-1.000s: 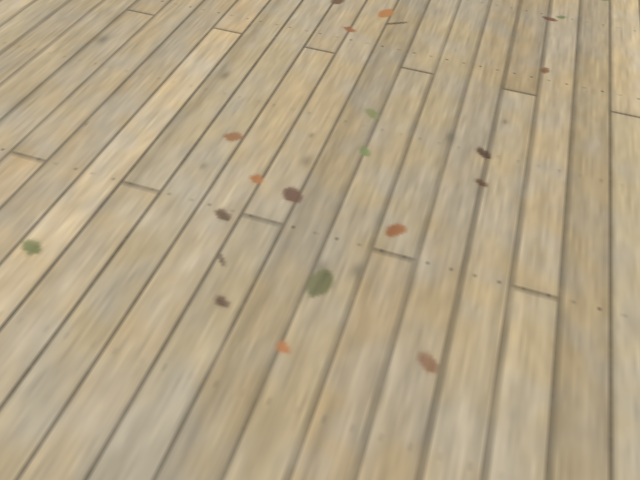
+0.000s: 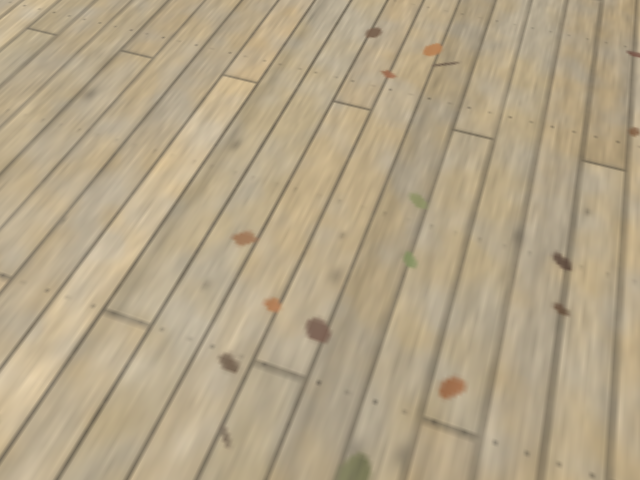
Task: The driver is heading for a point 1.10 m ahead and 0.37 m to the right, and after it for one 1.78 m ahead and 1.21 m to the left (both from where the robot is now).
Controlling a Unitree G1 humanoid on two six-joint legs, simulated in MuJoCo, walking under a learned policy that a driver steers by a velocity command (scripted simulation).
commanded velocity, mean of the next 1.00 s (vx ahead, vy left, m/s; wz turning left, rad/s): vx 0.50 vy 0.00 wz -0.43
